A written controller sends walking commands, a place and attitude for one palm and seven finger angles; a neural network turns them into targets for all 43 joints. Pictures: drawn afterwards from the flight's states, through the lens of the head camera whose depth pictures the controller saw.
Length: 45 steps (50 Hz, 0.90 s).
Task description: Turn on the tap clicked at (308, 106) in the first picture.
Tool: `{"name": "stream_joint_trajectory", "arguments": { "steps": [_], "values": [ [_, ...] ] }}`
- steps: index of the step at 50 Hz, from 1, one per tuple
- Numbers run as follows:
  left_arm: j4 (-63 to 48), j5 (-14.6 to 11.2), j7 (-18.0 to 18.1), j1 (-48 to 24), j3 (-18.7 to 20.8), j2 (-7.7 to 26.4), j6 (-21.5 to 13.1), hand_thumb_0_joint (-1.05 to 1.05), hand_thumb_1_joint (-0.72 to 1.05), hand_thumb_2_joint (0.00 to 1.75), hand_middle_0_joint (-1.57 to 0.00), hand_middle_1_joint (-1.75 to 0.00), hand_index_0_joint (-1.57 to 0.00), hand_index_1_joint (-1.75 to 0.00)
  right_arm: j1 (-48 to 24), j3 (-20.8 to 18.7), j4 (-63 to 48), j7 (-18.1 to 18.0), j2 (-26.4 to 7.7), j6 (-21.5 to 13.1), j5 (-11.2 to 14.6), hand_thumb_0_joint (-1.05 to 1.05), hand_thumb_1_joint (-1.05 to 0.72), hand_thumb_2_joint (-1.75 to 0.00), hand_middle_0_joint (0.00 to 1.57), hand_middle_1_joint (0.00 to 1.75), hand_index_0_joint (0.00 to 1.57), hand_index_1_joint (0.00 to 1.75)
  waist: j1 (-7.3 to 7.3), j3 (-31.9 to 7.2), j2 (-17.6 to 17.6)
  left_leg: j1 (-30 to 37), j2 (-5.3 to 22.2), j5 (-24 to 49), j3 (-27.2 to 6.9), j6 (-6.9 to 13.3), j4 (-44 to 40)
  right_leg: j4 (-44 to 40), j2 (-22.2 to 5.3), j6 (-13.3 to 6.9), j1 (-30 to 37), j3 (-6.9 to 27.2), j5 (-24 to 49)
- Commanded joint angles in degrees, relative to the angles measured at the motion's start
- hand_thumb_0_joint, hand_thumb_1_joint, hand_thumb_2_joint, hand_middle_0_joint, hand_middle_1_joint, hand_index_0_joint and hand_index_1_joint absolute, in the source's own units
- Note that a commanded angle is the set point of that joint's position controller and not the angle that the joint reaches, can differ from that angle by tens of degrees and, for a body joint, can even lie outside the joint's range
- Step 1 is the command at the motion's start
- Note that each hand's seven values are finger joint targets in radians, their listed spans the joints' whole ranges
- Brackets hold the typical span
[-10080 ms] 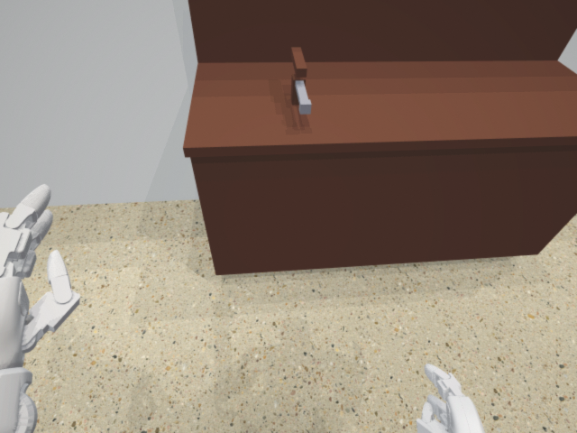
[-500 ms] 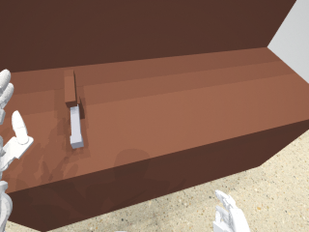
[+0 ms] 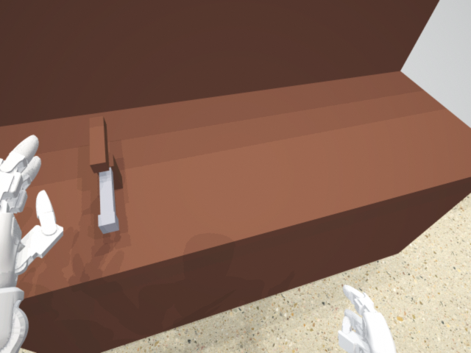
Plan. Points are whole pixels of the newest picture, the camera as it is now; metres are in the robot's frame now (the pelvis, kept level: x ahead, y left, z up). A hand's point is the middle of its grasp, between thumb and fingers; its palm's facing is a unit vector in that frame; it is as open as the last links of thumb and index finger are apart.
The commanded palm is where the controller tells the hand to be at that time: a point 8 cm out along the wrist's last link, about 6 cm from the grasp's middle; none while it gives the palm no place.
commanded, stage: come to a stop and stand still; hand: left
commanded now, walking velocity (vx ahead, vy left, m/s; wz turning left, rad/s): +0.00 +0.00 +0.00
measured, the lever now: (108, 222) +0.32 +0.27 +0.00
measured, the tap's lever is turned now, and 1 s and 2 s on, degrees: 0 0 0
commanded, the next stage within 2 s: look again from close up in 1.02 s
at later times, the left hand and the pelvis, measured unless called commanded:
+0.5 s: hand (72, 239) +0.21 +0.23 +0.15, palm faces +0.31 -0.88 -0.36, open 7.4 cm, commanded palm +0.16 +0.28 +0.17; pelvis -0.01 +0.00 +0.00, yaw -1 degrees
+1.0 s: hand (55, 235) +0.21 +0.25 +0.15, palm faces +0.37 -0.85 -0.38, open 7.4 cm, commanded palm +0.15 +0.28 +0.17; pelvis -0.01 +0.00 +0.00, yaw +0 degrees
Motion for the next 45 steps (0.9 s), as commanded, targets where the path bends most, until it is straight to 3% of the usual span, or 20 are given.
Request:
{"name": "stream_joint_trajectory", "arguments": {
  "steps": [1, 2, 8, 11, 12, 13, 14, 15, 16, 18, 20, 23, 25, 26, 30, 32, 37, 41, 42, 45],
  "values": [
    [-14.43, -0.43, 1.21, -3.51, 8.29, 12.07, -3.43, 0.0, 0.9, 0.9, -0.2, -0.3, -0.2, -0.3, -6.38, -3.12, -9.28, -1.0, -6.65, -2.81, 0.65, 0.0, -0.9, -0.9, 0.2, 0.3, 0.2, 0.3, -0.38, -9.67, 3.96, 7.23, 3.59, 1.68, -5.37, -0.68, -4.54, -2.96, -1.73, -3.11, -0.68, 2.26, 8.3],
    [-14.07, -0.74, 0.9, -2.84, 6.59, 10.14, -3.43, 0.0, 0.9, 0.9, -0.2, -0.3, -0.2, -0.3, -5.83, -2.96, -9.16, -0.91, -6.78, -2.57, 0.29, 0.0, -0.9, -0.9, 0.2, 0.3, 0.2, 0.3, -0.45, -9.82, 3.25, 6.71, 3.34, 2.32, -5.18, -0.59, -4.23, -3.02, -1.7, -3.09, -0.19, 1.96, 8.83],
    [-15.0, -0.98, 0.91, -1.77, 7.03, 10.54, -3.43, 0.0, 0.9, 0.9, -0.2, -0.3, -0.2, -0.3, -5.55, -3.36, -9.28, -0.95, -6.9, -2.61, 0.57, 0.0, -0.9, -0.9, 0.2, 0.3, 0.2, 0.3, -0.61, -9.54, 5.4, 7.01, 3.62, 3.44, -5.49, -0.83, -4.51, -2.39, -1.79, -3.23, -0.51, 2.27, 8.97],
    [-13.38, -1.08, 1.07, 0.02, 8.35, 11.38, -2.95, 0.0, 0.9, 0.9, -0.2, -0.3, -0.2, -0.3, -5.7, -3.29, -9.03, -1.06, -6.84, -2.4, 0.81, 0.0, -0.9, -0.9, 0.2, 0.3, 0.2, 0.3, -0.48, -9.55, 3.57, 7.58, 3.75, 4.98, -5.46, -0.81, -4.14, -2.53, -1.89, -3.09, -0.86, 2.08, 9.83],
    [-26.84, 6.53, 0.47, -57.88, 39.81, 55.42, -8.88, 0.0, 0.9, 0.9, -0.2, -0.3, -0.2, -0.3, -1.03, -3.72, -8.24, -0.35, -8.52, -3.9, -3.33, 0.0, -0.9, -0.9, 0.2, 0.3, 0.2, 0.3, 1.04, -1.33, -4.79, -1.37, 5.01, 5.5, -3.36, -0.91, 4.48, -7.21, -6.19, -3.22, -10.22, 6.24, 13.26],
    [7.02, 1.53, -1.74, -23.97, 16.26, 19.39, -6.36, 0.0, 0.9, 0.9, -0.2, -0.3, -0.2, -0.3, -3.19, -1.47, -3.83, -0.69, -1.79, -3.64, -1.11, 0.0, -0.9, -0.9, 0.2, 0.3, 0.2, 0.3, -1.15, -11.49, -5.49, 6.69, 0.76, 10.09, -4.05, -1.15, -0.53, -0.21, -5.92, -6.3, -5.7, 5.95, 15.04],
    [1.7, -0.26, -1.39, -9.08, 13.94, 16.11, -6.44, 0.0, 0.9, 0.9, -0.2, -0.3, -0.2, -0.3, -2.56, -4.53, -7.55, -0.56, -6.56, -4.3, -0.48, 0.0, -0.9, -0.9, 0.2, 0.3, 0.2, 0.3, 1.6, -10.69, -0.59, 9.9, 2.42, 12.68, -3.18, -1.65, 0.14, -1.68, -3.86, -4.87, -4.55, 8.25, 17.98],
    [1.23, -1.29, -1.6, -5.89, 8.37, 10.2, -5.51, 0.0, 0.9, 0.9, -0.2, -0.3, -0.2, -0.3, -0.83, -4.99, -8.14, -0.14, -7.62, -4.53, 0.29, 0.0, -0.9, -0.9, 0.2, 0.3, 0.2, 0.3, 0.45, -13.37, 3.3, 10.52, 2.62, 13.06, -3.91, -1.36, -1.76, 0.61, -3.38, -4.74, -1.07, 6.19, 13.8],
    [-1.35, -2.01, -1.99, -2.56, 4.06, 5.29, -5.46, 0.0, 0.9, 0.9, -0.2, -0.3, -0.2, -0.3, -2.71, -5.04, -8.43, 0.73, -7.21, -4.93, 1.26, 0.0, -0.9, -0.9, 0.2, 0.3, 0.2, 0.3, 0.67, -15.69, 10.97, 14.09, 3.91, 17.28, -3.39, -0.24, -1.88, 3.57, -2.69, -4.02, -2.18, 3.96, 12.6],
    [-9.94, -1.55, -1.76, -1.14, 3.18, 7.25, -5.64, 0.0, 0.9, 0.9, -0.2, -0.3, -0.2, -0.3, -2.21, -4.92, -8.89, 2.22, -7.89, -4.87, 0.76, 0.0, -0.9, -0.9, 0.2, 0.3, 0.2, 0.3, 0.73, -15.56, 9.92, 11.95, 6.15, 19.76, -5.5, 0.14, -2.26, 4.9, -1.71, -3.18, -2.1, 1.77, 8.54],
    [-12.37, -1.35, -1.31, 0.3, 3.04, 8.32, -5.22, 0.0, 0.9, 0.9, -0.2, -0.3, -0.2, -0.3, -3.38, -4.33, -9.7, 2.51, -7.41, -5.01, 0.9, 0.0, -0.9, -0.9, 0.2, 0.3, 0.2, 0.3, 0.76, -12.93, 4.57, 6.46, 6.23, 11.89, -5.88, -0.06, -3.66, 3.85, -1.5, -2.64, -0.72, 1.48, 5.7],
    [-13.57, -1.18, -0.13, -0.34, 7.41, 11.76, -5.1, 0.0, 0.9, 0.9, -0.2, -0.3, -0.2, -0.3, -4.16, -3.82, -10.29, 1.49, -7.17, -4.63, 0.95, 0.0, -0.9, -0.9, 0.2, 0.3, 0.2, 0.3, 0.2, -10.29, -1.57, 3.48, 4.57, 1.71, -5.36, -0.52, -3.85, 1.44, -1.58, -2.77, -1.46, 1.35, 3.72],
    [-13.18, -1.49, 0.24, -3.33, 10.33, 13.94, -5.62, 0.0, 0.9, 0.9, -0.2, -0.3, -0.2, -0.3, -4.85, -3.44, -10.24, 0.32, -6.91, -4.4, 0.73, 0.0, -0.9, -0.9, 0.2, 0.3, 0.2, 0.3, -0.25, -7.15, -2.48, 2.76, 3.24, -3.97, -5.44, -0.82, -3.94, -1.11, -1.98, -3.25, -4.71, 3.18, 0.16],
    [-15.5, -1.35, 0.75, -6.0, 13.53, 17.72, -5.89, 0.0, 0.9, 0.9, -0.2, -0.3, -0.2, -0.3, -5.61, -3.21, -9.96, -0.26, -7.17, -4.04, 0.73, 0.0, -0.9, -0.9, 0.2, 0.3, 0.2, 0.3, -0.31, -6.54, 0.41, 2.93, 3.35, -4.86, -5.59, -0.83, -4.68, -0.86, -1.75, -3.26, -5.25, 2.64, -0.75],
    [-12.73, -1.04, 0.44, -10.95, 9.23, 13.17, -6.67, 0.0, 0.9, 0.9, -0.2, -0.3, -0.2, -0.3, -4.69, -2.8, -9.31, -0.77, -6.56, -4.64, 0.37, 0.0, -0.9, -0.9, 0.2, 0.3, 0.2, 0.3, -0.57, -5.39, 8.14, 1.48, 3.83, -12.87, -6.14, -0.4, -6.98, -1.34, -0.89, -3.5, -4.31, 3.08, -3.55],
    [-13.09, -0.67, 0.25, -11.86, 6.58, 10.73, -6.93, 0.0, 0.9, 0.9, -0.2, -0.3, -0.2, -0.3, -4.84, -2.74, -8.74, -0.72, -6.98, -5.53, 0.22, 0.0, -0.9, -0.9, 0.2, 0.3, 0.2, 0.3, -0.66, -5.63, 9.31, 2.22, 4.27, -14.06, -6.58, -0.33, -7.89, -1.5, -0.45, -3.37, -3.92, 2.44, -2.91],
    [-11.29, 0.29, 0.15, -7.56, 2.04, 6.47, -6.14, 0.0, 0.9, 0.9, -0.2, -0.3, -0.2, -0.3, -3.95, -2.95, -8.05, 0.2, -7.16, -6.36, 0.23, 0.0, -0.9, -0.9, 0.2, 0.3, 0.2, 0.3, -0.54, -7.59, 7.29, 4.07, 4.6, -12.16, -7.21, -0.78, -8.88, -1.56, 0.25, -3.03, -2.9, 1.58, -0.91],
    [-10.16, 0.35, 0.61, -4.46, 6.89, 10.6, -5.29, 0.0, 0.9, 0.9, -0.2, -0.3, -0.2, -0.3, -4.57, -2.94, -8.14, 0.14, -6.96, -5.3, 0.26, 0.0, -0.9, -0.9, 0.2, 0.3, 0.2, 0.3, -0.17, -7.5, 3.35, 3.98, 3.77, -7.0, -6.03, -1.36, -7.4, -3.01, -0.05, -2.87, -2.47, 1.42, 1.21],
    [-9.59, 0.03, 0.46, -3.96, 6.21, 9.44, -5.18, 0.0, 0.9, 0.9, -0.2, -0.3, -0.2, -0.3, -4.39, -2.83, -8.33, 0.03, -6.82, -4.74, 0.02, 0.0, -0.9, -0.9, 0.2, 0.3, 0.2, 0.3, -0.38, -7.72, 2.65, 3.25, 3.51, -5.76, -5.98, -1.29, -7.02, -3.06, -0.31, -2.89, -1.7, 1.32, 1.93],
    [-11.09, -0.64, 0.13, -4.5, 7.83, 10.86, -5.27, 0.0, 0.9, 0.9, -0.2, -0.3, -0.2, -0.3, -4.83, -2.83, -8.99, -0.18, -6.57, -4.08, 0.18, 0.0, -0.9, -0.9, 0.2, 0.3, 0.2, 0.3, -0.43, -7.35, 2.16, 3.85, 2.96, -3.56, -5.37, -1.43, -6.19, -3.53, -0.57, -2.94, -2.05, 1.69, 3.09]
  ]
}}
